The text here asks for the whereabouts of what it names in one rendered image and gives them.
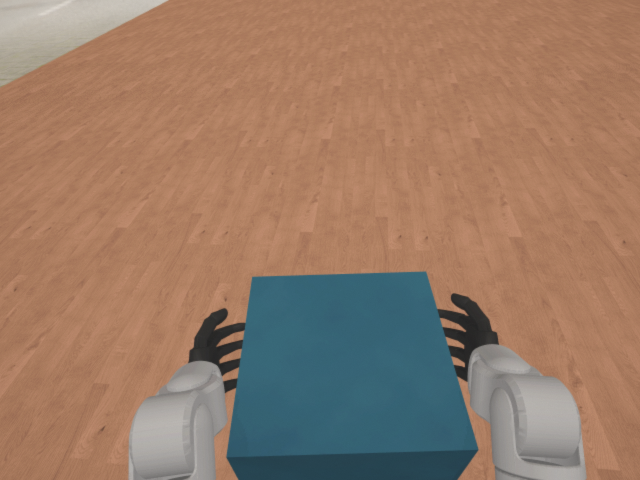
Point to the robot left forearm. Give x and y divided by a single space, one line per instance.
172 433

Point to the carton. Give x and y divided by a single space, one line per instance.
347 377

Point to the robot left hand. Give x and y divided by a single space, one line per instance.
207 339

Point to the robot right forearm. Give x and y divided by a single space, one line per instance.
535 422

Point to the robot right hand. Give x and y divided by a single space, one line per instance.
478 331

